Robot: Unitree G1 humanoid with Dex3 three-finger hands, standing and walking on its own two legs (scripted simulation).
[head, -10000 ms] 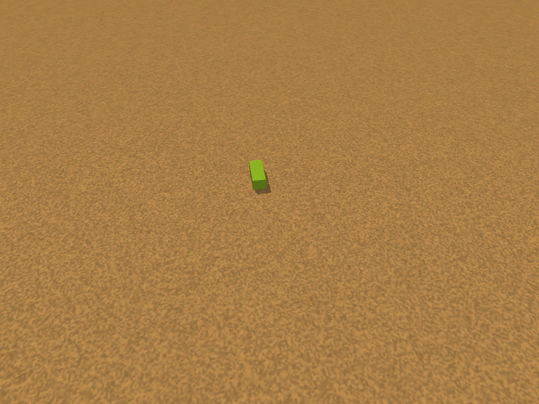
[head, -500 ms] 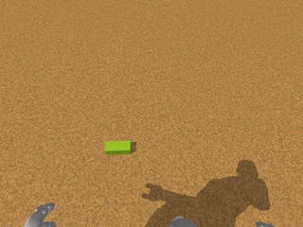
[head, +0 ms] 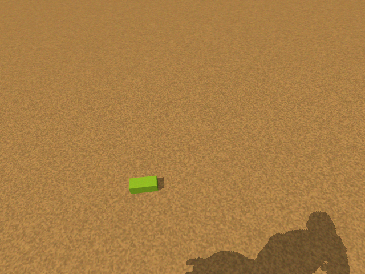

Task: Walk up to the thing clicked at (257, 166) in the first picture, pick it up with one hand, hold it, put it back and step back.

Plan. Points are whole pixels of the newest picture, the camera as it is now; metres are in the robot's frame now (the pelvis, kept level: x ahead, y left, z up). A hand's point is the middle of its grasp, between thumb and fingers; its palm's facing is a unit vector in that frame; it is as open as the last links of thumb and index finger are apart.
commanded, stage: walk up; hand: left
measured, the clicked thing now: (143, 184) +0.76 +0.31 -0.73
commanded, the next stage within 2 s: stand in 0.80 s
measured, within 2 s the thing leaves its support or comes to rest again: neither
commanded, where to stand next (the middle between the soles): +0.38 +0.04 m, yaw +4 degrees
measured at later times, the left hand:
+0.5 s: hand out of the picture +0.07 +0.27 -0.13, palm faces +0.10 -0.93 -0.34, open 7.4 cm
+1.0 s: hand out of the picture +0.06 +0.28 -0.13, palm faces +0.07 -0.94 -0.34, open 7.4 cm
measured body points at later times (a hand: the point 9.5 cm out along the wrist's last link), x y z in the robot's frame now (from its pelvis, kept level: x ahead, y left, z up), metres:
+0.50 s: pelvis +0.00 +0.01 +0.01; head +0.00 +0.01 +0.46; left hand +0.07 +0.32 -0.11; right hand +0.11 -0.28 -0.12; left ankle +0.00 +0.13 -0.72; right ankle -0.01 -0.12 -0.72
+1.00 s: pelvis +0.00 +0.02 +0.02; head +0.01 +0.02 +0.47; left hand +0.05 +0.32 -0.11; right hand +0.13 -0.27 -0.10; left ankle +0.00 +0.13 -0.72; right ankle -0.01 -0.12 -0.72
